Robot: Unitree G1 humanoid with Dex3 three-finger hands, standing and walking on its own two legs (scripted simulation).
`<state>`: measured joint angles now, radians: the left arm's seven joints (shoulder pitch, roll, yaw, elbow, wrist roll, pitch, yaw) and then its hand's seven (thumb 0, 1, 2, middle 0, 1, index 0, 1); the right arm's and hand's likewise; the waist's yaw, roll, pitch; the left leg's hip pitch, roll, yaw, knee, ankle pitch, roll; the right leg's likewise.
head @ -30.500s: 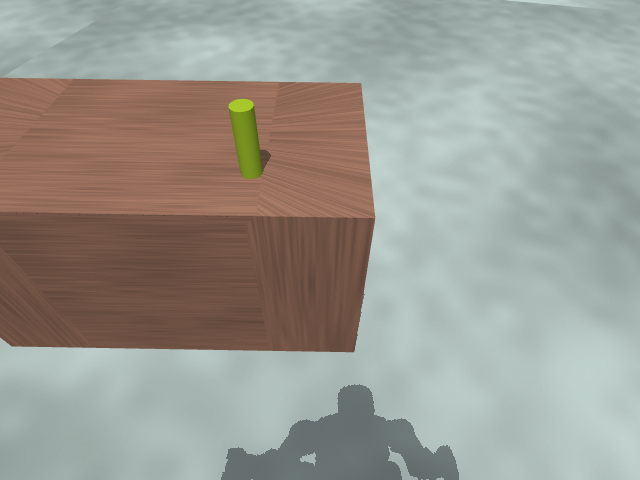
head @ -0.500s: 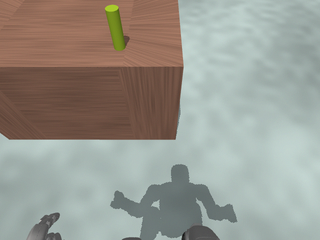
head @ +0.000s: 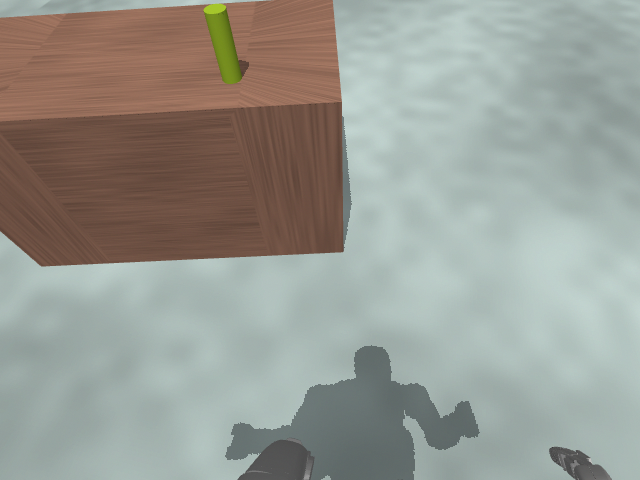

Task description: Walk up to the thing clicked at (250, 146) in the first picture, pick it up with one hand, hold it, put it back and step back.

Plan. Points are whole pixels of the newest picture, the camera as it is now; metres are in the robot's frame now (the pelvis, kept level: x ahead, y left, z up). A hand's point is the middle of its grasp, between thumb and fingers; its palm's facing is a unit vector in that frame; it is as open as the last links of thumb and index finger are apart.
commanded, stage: step back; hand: left
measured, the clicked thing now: (224, 46) +1.06 +0.29 -0.02
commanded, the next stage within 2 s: stand in 1.04 s
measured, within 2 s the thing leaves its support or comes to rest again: neither
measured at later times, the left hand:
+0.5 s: hand out of the picture -0.02 +0.27 -0.15, palm faces +0.08 -0.93 -0.36, open 7.4 cm
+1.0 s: hand out of the picture +0.08 +0.30 -0.14, palm faces +0.06 -0.93 -0.37, open 7.4 cm
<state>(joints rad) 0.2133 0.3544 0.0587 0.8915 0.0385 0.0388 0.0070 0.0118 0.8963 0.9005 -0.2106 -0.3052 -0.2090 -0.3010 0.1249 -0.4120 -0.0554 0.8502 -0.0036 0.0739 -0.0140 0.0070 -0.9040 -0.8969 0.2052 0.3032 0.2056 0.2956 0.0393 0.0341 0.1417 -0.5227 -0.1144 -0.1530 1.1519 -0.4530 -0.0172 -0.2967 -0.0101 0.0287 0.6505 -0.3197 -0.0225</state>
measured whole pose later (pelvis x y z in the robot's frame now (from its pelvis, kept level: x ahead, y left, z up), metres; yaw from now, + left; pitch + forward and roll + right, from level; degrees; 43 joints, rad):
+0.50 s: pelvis -0.05 +0.01 +0.00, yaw +4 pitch -3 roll -1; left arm 0.23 0.36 0.06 1.01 0.03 -0.02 -0.02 0.01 0.90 0.90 -0.21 -0.30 -0.21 -0.30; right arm 0.20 -0.36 -0.05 0.99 -0.03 0.02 0.01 0.01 -0.90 -0.90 0.21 0.30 0.21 0.30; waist 0.03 0.03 0.06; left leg -0.27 -0.01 -0.06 0.75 -0.48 0.01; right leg -0.26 0.01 -0.02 0.58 -0.27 -0.03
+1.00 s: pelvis -0.01 +0.03 +0.01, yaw +3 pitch -2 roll +0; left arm 0.07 0.37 0.03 1.04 0.00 -0.02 0.00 0.01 0.90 0.90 -0.21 -0.30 -0.21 -0.30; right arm 0.08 -0.34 -0.04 1.05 -0.02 -0.01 0.00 0.01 -0.90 -0.90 0.21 0.30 0.21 0.30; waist 0.01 0.00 0.07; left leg -0.18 -0.01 0.01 0.54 -0.33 0.01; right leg -0.21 -0.01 0.02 0.55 -0.31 0.02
